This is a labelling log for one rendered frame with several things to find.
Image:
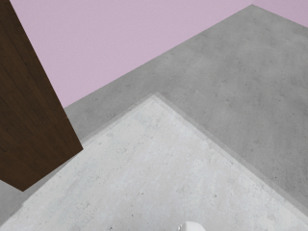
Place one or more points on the cupboard door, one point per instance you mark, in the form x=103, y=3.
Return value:
x=27, y=106

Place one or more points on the robot right thigh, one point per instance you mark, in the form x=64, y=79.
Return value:
x=190, y=226

